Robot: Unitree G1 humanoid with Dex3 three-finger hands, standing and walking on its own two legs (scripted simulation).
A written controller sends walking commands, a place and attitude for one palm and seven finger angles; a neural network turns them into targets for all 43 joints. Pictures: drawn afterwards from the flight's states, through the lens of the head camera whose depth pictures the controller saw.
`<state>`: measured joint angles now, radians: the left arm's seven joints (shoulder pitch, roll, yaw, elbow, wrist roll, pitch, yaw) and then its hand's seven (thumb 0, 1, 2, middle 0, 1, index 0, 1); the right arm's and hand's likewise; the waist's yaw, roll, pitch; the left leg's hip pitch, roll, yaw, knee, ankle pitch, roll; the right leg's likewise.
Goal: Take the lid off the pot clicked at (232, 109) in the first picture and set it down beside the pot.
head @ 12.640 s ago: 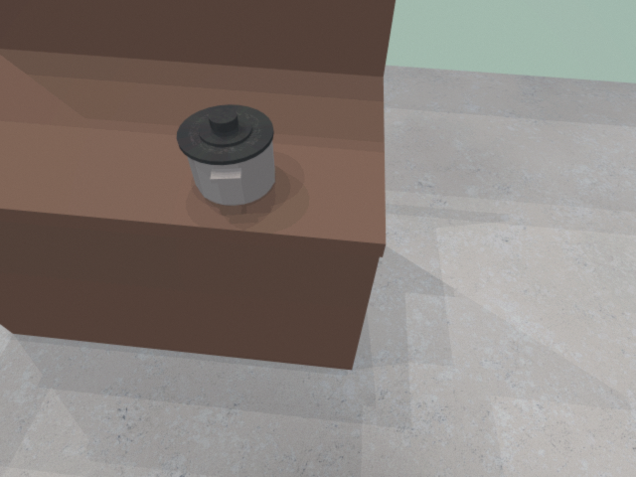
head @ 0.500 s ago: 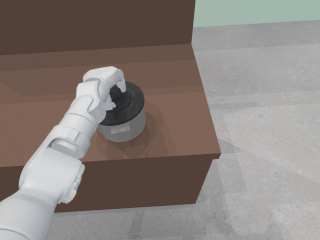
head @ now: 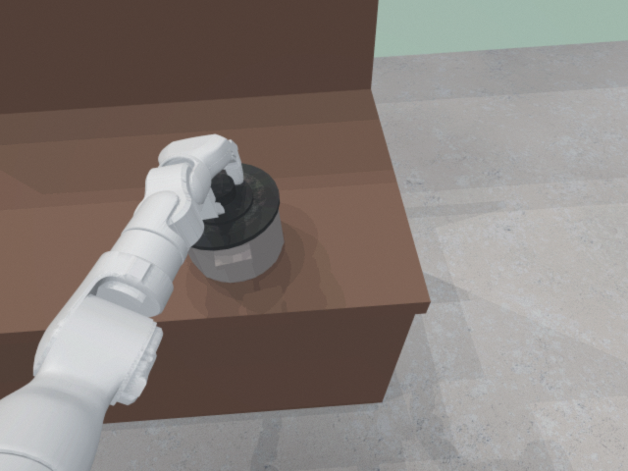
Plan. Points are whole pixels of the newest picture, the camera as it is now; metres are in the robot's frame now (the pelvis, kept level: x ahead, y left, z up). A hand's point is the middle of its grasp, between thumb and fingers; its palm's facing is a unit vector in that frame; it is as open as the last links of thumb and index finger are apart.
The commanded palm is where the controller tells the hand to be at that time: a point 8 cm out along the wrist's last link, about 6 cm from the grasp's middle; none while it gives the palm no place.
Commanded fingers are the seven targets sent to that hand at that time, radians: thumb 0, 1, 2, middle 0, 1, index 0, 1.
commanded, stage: close the fingers and squeeze the knob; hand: left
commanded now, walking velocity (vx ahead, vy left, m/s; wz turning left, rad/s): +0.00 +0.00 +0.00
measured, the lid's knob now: (218, 190) +0.49 +0.13 +0.08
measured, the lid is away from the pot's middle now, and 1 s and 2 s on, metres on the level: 0.01 0.01 0.01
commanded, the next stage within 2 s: lift the lid straight up in 0.32 s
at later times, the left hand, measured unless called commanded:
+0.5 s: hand (209, 195) +0.46 +0.13 +0.10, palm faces -0.34 -0.11 -0.93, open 8.2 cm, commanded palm +0.46 +0.14 +0.17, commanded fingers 0.00 0.63 1.01 -0.79 -1.08 -0.73 -1.04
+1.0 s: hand (196, 180) +0.46 +0.14 +0.13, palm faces -0.32 -0.11 -0.94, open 8.2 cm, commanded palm +0.46 +0.15 +0.21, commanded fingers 0.00 0.64 1.01 -0.79 -1.08 -0.73 -1.04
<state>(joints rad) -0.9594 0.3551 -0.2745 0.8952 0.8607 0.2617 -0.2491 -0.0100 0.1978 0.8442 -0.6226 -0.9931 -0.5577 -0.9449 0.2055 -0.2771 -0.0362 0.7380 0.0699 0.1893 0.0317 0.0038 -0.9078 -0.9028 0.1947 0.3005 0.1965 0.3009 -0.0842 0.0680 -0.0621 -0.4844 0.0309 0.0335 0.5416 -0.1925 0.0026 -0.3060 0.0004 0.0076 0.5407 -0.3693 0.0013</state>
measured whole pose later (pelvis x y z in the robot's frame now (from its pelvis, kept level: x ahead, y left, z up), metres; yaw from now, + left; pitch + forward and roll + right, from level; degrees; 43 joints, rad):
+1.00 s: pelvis +0.00 +0.00 +0.00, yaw +0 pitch +7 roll +0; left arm -0.99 0.39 -0.28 0.85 0.85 0.27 -0.30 -0.02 0.22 0.81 -0.63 -0.98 -0.55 -0.94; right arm 0.21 -0.28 -0.04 0.75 0.07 0.15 0.03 0.00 -0.91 -0.90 0.19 0.30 0.20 0.30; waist -0.08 0.07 -0.05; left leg -0.46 0.03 0.03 0.52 -0.18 0.01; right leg -0.27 0.00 0.00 0.51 -0.35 0.00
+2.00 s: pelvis +0.00 +0.00 +0.01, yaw +0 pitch +6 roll +0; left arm -1.20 0.40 -0.27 0.89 0.87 0.32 -0.44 -0.02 0.22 0.81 -0.64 -0.98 -0.56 -0.94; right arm 0.22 -0.29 -0.03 0.75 0.06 0.11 0.03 0.01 -0.91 -0.90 0.19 0.30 0.20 0.30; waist -0.08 0.07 -0.05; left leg -0.41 0.02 0.03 0.47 -0.16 0.01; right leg -0.24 -0.01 0.01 0.48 -0.34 0.01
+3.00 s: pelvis -0.01 +0.01 +0.01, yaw +1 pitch +4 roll -1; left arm -1.19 0.53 -0.24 0.87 0.90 0.27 -0.53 -0.03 0.22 0.81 -0.64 -0.98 -0.56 -0.94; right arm 0.23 -0.30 -0.03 0.72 0.07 0.12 0.01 0.01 -0.91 -0.90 0.20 0.30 0.20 0.30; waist -0.07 0.07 -0.03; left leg -0.39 0.02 0.02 0.46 -0.14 0.02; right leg -0.20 -0.01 0.00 0.45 -0.32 0.01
